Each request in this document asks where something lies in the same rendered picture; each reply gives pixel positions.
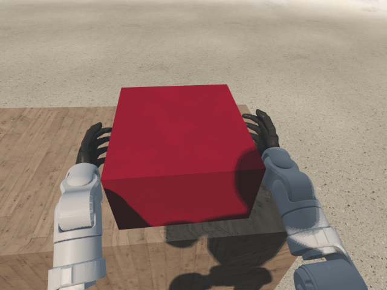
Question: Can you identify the robot right upper arm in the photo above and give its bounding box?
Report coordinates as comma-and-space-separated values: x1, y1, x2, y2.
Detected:
293, 259, 366, 290

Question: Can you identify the robot left forearm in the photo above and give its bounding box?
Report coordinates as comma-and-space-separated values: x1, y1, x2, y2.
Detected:
47, 163, 106, 290

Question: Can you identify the carton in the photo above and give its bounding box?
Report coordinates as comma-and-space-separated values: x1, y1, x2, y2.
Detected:
100, 85, 266, 230

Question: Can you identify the robot right forearm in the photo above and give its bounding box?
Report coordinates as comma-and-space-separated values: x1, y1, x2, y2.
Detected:
261, 147, 368, 290

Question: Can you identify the pedestal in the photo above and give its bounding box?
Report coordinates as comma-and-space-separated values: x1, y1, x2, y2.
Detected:
0, 105, 298, 290

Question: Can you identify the robot right hand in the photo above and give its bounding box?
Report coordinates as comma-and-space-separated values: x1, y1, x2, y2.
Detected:
242, 109, 280, 157

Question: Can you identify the robot left hand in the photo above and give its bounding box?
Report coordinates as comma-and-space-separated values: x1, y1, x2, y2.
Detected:
76, 122, 112, 168

